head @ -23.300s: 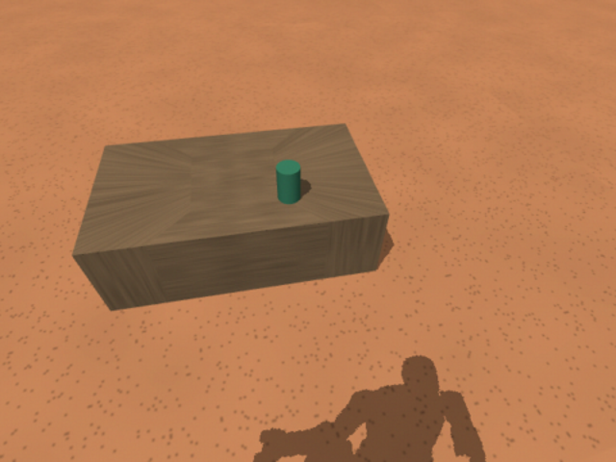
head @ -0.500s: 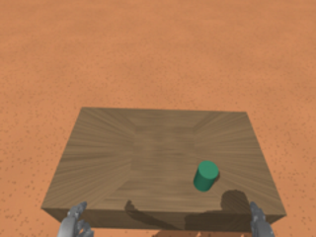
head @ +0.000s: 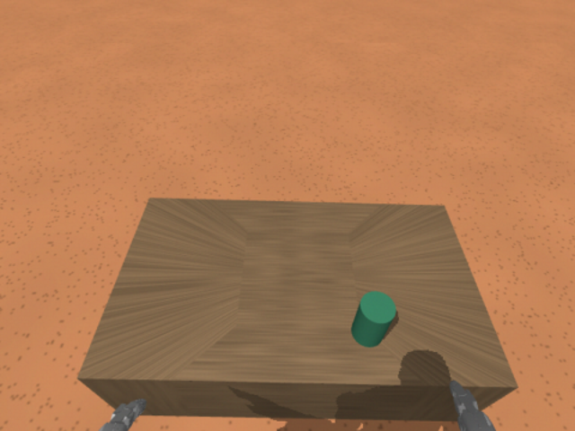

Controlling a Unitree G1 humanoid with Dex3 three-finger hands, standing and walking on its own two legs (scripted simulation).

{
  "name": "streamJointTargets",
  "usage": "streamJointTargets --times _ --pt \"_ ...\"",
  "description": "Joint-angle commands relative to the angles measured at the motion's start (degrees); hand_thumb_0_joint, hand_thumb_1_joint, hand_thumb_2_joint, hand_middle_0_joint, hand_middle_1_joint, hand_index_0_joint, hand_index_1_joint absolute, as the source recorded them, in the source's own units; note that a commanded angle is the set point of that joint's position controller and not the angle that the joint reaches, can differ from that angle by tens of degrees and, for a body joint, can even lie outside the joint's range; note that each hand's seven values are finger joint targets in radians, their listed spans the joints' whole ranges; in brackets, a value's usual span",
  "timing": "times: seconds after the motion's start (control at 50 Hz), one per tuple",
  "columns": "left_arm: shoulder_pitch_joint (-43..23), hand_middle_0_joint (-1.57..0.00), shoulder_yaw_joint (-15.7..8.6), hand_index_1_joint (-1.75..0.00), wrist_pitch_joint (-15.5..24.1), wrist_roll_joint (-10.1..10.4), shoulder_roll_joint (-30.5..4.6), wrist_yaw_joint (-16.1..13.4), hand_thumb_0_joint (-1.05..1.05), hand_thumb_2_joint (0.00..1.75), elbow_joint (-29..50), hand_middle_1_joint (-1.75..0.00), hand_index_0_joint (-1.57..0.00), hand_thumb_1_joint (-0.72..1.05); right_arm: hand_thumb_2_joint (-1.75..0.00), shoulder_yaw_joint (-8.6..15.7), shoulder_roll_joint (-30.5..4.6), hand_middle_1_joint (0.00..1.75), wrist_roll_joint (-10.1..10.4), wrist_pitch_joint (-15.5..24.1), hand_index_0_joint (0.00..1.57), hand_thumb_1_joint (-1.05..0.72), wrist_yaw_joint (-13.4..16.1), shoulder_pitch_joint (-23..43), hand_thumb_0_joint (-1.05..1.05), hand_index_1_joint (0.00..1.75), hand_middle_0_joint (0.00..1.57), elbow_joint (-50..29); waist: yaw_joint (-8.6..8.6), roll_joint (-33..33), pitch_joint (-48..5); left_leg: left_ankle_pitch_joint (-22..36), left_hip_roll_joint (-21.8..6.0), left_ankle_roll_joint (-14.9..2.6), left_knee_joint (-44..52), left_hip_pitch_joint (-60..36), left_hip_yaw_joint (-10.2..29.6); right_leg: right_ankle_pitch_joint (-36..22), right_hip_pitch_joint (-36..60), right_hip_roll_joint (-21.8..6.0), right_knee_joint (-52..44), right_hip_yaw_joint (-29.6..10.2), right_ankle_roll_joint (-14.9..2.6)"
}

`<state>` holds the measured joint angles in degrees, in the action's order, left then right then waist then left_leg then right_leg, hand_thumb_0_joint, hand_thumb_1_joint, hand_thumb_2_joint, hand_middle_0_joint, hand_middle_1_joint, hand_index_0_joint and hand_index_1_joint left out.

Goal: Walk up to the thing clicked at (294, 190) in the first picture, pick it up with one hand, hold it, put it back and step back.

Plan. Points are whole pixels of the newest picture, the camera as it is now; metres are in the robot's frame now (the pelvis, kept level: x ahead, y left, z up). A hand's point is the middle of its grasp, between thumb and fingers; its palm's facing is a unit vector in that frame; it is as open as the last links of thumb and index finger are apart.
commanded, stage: home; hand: right
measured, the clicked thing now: (372, 320) +0.47 -0.20 -0.34
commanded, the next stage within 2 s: stand in 1.40 s
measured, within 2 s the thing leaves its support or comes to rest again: neither
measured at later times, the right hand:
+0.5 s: hand out of the picture +0.04 -0.25 -0.11, palm faces +0.01 +0.92 -0.39, open 17.3 cm
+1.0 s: hand out of the picture +0.03 -0.24 -0.12, palm faces -0.01 +0.93 -0.36, open 17.3 cm
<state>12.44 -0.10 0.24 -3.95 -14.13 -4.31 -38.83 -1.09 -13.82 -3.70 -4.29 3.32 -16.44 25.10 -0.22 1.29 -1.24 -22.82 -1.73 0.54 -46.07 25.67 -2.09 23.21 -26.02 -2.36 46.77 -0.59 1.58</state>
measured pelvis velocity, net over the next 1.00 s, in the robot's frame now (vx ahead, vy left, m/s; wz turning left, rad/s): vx -0.01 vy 0.00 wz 0.00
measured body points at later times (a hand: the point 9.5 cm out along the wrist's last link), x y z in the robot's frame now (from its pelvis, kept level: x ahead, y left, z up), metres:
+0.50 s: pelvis -0.01 +0.00 +0.04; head -0.02 +0.02 +0.49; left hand +0.05 +0.28 -0.11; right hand +0.04 -0.30 -0.08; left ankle +0.01 +0.13 -0.71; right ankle +0.01 -0.14 -0.71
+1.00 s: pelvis -0.01 +0.00 +0.04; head -0.03 +0.02 +0.49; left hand +0.03 +0.30 -0.11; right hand +0.03 -0.29 -0.09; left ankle +0.01 +0.13 -0.71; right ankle +0.01 -0.14 -0.71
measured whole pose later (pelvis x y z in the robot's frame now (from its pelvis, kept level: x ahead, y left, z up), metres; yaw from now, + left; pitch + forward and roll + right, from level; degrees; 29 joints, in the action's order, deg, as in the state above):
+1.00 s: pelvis -0.01 +0.00 +0.04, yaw +0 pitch -4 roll +0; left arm 11.2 -0.4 -1.3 -1.7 -19.1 0.0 -64.2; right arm -0.1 -18.3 -1.6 -0.4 1.0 -10.2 64.2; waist -0.1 1.3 1.6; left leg -10.4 -1.9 0.4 -22.6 8.6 -2.4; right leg 9.3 -7.9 -1.7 20.8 -0.1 1.9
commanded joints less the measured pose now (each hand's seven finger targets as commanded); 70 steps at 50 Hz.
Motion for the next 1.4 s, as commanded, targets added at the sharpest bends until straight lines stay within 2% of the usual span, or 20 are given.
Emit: streamJointTargets --times 0.0,0.02,0.1,0.14,0.18,0.3,0.34,0.38,0.62,0.66,0.82,0.86,0.94,1.0,1.02,1.04,1.12,1.2,1.22,1.38 --pt "-4.1 -0.2 -3.8 -0.3 1.2 0.4 -11.4 2.0 0.0 0.9 3.3 -0.3 -0.2 0.9 -0.05 5.0 -12.0 0.05 0.6 5.2 0.05 0.55 -1.6 2.6 0.0 0.05 0.05 4.6 -0.12 -0.7 -6.3 13.1 -3.3 -1.79 11.9 -9.4 4.0 -14.2 6.9 -1.3 -12.8 -3.0 -2.48" --pt "-3.5 -0.2 -3.7 -0.3 1.2 0.7 -11.2 2.4 0.0 0.9 1.9 -0.3 -0.2 0.9 -0.06 5.1 -12.5 0.05 1.0 5.4 0.05 0.53 -1.5 3.8 0.0 0.05 0.05 6.3 0.21 -0.8 -6.6 14.4 -3.4 -1.96 12.0 -10.0 4.0 -16.0 8.5 -1.6 -14.0 -3.3 -2.36" --pt "-3.2 -0.2 -3.2 -0.3 0.5 1.0 -10.2 2.9 0.0 0.9 -3.1 -0.3 -0.2 0.9 -0.06 4.2 -12.3 0.06 0.9 5.7 0.05 0.53 -1.4 6.2 0.0 0.06 0.05 13.8 0.62 -0.3 -1.4 11.7 -3.6 -1.35 17.7 -9.8 3.9 -12.9 10.5 -1.2 -19.1 -3.3 -1.95" --pt "-3.7 -0.2 -3.4 -0.3 0.4 1.1 -11.3 2.9 0.0 0.9 -4.9 -0.3 -0.2 0.9 -0.06 4.4 -13.0 0.05 1.0 5.7 0.05 0.54 -1.3 5.7 0.0 0.05 0.05 16.9 -0.07 -0.5 -0.6 13.0 -3.5 -1.15 19.1 -11.0 3.6 -13.7 12.2 -1.6 -21.1 -3.9 -2.05" --pt "-2.3 -0.2 -3.5 -0.3 0.0 1.2 -11.8 2.9 0.0 0.9 -7.2 -0.3 -0.2 0.9 -0.06 4.4 -13.6 0.05 1.2 5.7 0.05 0.55 -1.3 5.7 0.0 0.05 0.05 20.0 0.13 -1.1 1.7 10.8 -3.8 -0.96 21.4 -10.8 4.2 -12.0 13.0 -1.7 -23.9 -3.6 -1.85" --pt "-2.2 -0.2 -3.3 -0.3 -0.3 1.7 -13.1 3.0 0.0 0.9 -12.4 -0.3 -0.2 0.9 -0.06 4.3 -15.3 0.05 1.7 6.1 0.05 0.54 -1.0 6.6 0.0 0.05 0.05 26.7 0.35 -1.4 1.1 14.8 -4.4 -0.69 24.7 -15.9 4.5 -15.3 15.8 -2.2 -26.9 -3.7 -1.91" --pt "-3.2 -0.2 -3.4 -0.3 -0.3 1.7 -14.0 3.0 0.0 0.9 -13.5 -0.3 -0.2 0.9 -0.07 4.2 -15.8 0.06 1.8 5.9 0.05 0.53 -1.0 6.1 0.0 0.06 0.05 28.4 -0.31 -1.6 2.1 12.6 -4.4 -0.76 25.9 -15.4 4.3 -13.5 16.5 -2.3 -28.0 -4.2 -1.8" --pt "-2.7 -0.2 -3.1 -0.3 -0.5 1.7 -14.1 3.0 0.0 0.9 -15.0 -0.3 -0.2 0.9 -0.07 4.0 -16.1 0.06 1.8 5.5 0.06 0.52 -1.0 6.6 0.0 0.06 0.06 29.9 0.03 -1.4 3.8 10.0 -4.3 -0.73 26.7 -14.4 4.6 -11.1 16.1 -2.2 -29.3 -3.9 -1.44" --pt "-3.5 -0.2 -2.5 -0.3 -0.4 2.1 -15.2 3.1 0.0 0.9 -19.5 -0.3 -0.2 0.9 -0.06 3.2 -16.4 0.05 2.1 5.3 0.05 0.54 -1.2 7.1 0.0 0.05 0.05 34.4 0.03 -1.1 3.9 9.3 -4.9 -1.16 28.9 -16.7 5.1 -10.8 16.1 -2.8 -31.1 -4.3 -1.32" --pt "-3.3 -0.2 -2.4 -0.3 -0.6 2.1 -15.1 3.2 0.0 0.9 -20.3 -0.3 -0.2 0.9 -0.06 3.1 -16.6 0.05 2.0 5.2 0.05 0.54 -1.2 7.2 0.0 0.05 0.05 34.9 0.25 -1.9 5.8 5.3 -4.8 -1.11 29.9 -14.4 5.5 -8.3 15.7 -2.5 -31.3 -4.0 -1.18" --pt "-3.6 -0.2 -2.0 -0.3 -0.3 2.3 -15.5 3.3 0.0 0.9 -21.4 -0.3 -0.2 0.9 -0.06 3.1 -16.8 0.05 2.3 5.5 0.05 0.55 -1.4 7.8 0.0 0.05 0.05 35.7 0.05 -1.6 4.4 6.1 -5.1 -1.35 30.2 -15.3 5.8 -9.4 16.0 -2.9 -30.7 -4.1 -1.44" --pt "-3.1 -0.2 -1.9 -0.3 -0.4 2.2 -15.3 3.4 0.0 0.9 -21.9 -0.3 -0.2 0.9 -0.07 3.1 -17.2 0.06 2.3 5.3 0.05 0.52 -1.5 8.5 0.0 0.06 0.05 35.8 0.47 -2.0 5.6 2.8 -5.1 -1.34 31.1 -13.7 6.3 -8.1 15.6 -2.6 -30.9 -3.8 -1.28" --pt "-2.9 -0.2 -1.8 -0.3 -0.3 2.2 -15.2 3.6 0.0 0.9 -22.2 -0.3 -0.2 0.9 -0.06 3.1 -17.5 0.05 2.4 5.2 0.05 0.53 -1.6 8.8 0.0 0.05 0.05 35.7 0.4 -1.5 5.5 1.4 -4.9 -1.45 31.0 -13.5 6.4 -6.9 14.9 -2.6 -31.0 -3.9 -1.25" --pt "-4.5 -0.2 -1.9 -0.3 0.2 2.3 -15.9 3.4 0.0 0.9 -21.8 -0.3 -0.2 0.9 -0.06 3.0 -17.1 0.05 2.6 5.4 0.05 0.53 -1.8 8.9 0.0 0.05 0.05 35.6 -0.33 -0.3 2.6 9.5 -4.9 -1.75 28.9 -17.5 5.3 -10.9 15.6 -3.8 -31.6 -4.6 -1.57" --pt "-4.1 -0.2 -1.8 -0.3 0.3 2.3 -15.8 3.3 0.0 0.9 -22.1 -0.3 -0.2 0.9 -0.07 3.0 -16.8 0.06 2.6 5.4 0.05 0.52 -1.9 8.9 0.0 0.06 0.05 35.9 -0.24 0.6 3.5 9.8 -4.8 -1.64 28.8 -17.8 5.4 -9.2 14.4 -3.7 -32.1 -4.6 -1.37" --pt "-4.8 -0.2 -1.9 -0.3 0.3 2.5 -16.1 3.3 0.0 0.9 -22.0 -0.3 -0.2 0.9 -0.05 3.0 -16.9 0.05 2.5 5.4 0.05 0.55 -1.8 8.7 0.0 0.05 0.05 36.0 -0.55 -0.6 2.6 10.7 -5.1 -1.92 28.6 -18.1 5.3 -11.8 15.7 -4.0 -31.6 -4.6 -1.55" --pt "-4.5 -0.2 -1.8 -0.3 0.2 2.7 -15.9 3.3 0.0 0.9 -22.6 -0.3 -0.2 0.9 -0.05 2.9 -17.1 0.05 2.6 5.4 0.05 0.55 -1.8 9.1 0.0 0.05 0.05 36.4 -0.28 -1.3 3.5 10.3 -5.1 -1.62 29.4 -17.5 5.3 -11.7 15.9 -3.8 -31.5 -4.2 -1.48" --pt "-4.9 -0.2 -1.8 -0.3 0.3 2.7 -16.0 3.3 0.0 0.9 -22.6 -0.3 -0.2 0.9 -0.06 2.8 -16.8 0.05 2.7 5.6 0.05 0.55 -1.9 9.8 0.0 0.05 0.05 36.3 -0.06 -1.4 1.7 14.9 -5.4 -1.58 29.5 -18.4 5.4 -16.3 18.5 -4.3 -30.9 -3.9 -1.52" --pt "-4.8 -0.2 -1.9 -0.3 0.2 2.7 -15.7 3.3 0.0 0.9 -22.9 -0.3 -0.2 0.9 -0.06 2.8 -17.1 0.05 2.7 5.6 0.05 0.53 -1.8 10.0 0.0 0.05 0.05 36.5 0.04 -1.4 2.5 13.5 -5.3 -1.36 29.9 -18.0 5.6 -14.8 17.8 -3.9 -30.8 -3.5 -1.42" --pt "-5.8 -0.2 -2.0 -0.3 0.2 2.9 -15.8 3.4 0.0 0.9 -22.8 -0.3 -0.2 0.9 -0.07 2.9 -17.9 0.06 2.9 5.9 0.05 0.53 -1.8 11.1 0.0 0.06 0.05 36.8 0.44 -1.9 1.1 18.4 -5.7 -1.36 30.1 -19.4 5.6 -19.0 19.9 -4.5 -30.8 -3.2 -1.27"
